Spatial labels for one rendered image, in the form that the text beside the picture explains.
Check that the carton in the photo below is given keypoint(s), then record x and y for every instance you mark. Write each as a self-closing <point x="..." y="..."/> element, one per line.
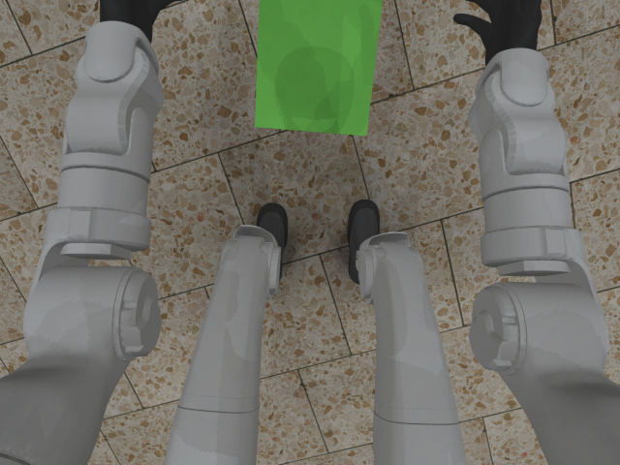
<point x="316" y="63"/>

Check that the right robot forearm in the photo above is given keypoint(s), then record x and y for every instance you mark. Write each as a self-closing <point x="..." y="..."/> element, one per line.
<point x="524" y="176"/>

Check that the robot right hand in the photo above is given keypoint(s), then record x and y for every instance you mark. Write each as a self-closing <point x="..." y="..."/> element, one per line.
<point x="514" y="23"/>

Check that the right robot upper arm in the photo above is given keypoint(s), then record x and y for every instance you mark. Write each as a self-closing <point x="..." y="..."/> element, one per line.
<point x="548" y="342"/>

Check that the robot right foot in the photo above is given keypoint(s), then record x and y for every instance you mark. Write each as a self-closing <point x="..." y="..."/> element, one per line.
<point x="364" y="222"/>

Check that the left robot upper arm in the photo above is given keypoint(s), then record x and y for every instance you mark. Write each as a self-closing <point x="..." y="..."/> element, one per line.
<point x="84" y="325"/>

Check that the robot left foot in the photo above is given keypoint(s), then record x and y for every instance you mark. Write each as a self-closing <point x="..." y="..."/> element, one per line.
<point x="273" y="218"/>

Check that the robot left hand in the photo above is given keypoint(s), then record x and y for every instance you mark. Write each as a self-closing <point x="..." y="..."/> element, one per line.
<point x="141" y="13"/>

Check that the robot foot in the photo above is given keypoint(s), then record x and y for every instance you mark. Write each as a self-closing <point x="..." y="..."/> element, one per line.
<point x="364" y="222"/>
<point x="273" y="218"/>

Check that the left robot forearm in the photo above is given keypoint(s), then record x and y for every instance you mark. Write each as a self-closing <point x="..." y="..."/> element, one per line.
<point x="107" y="153"/>

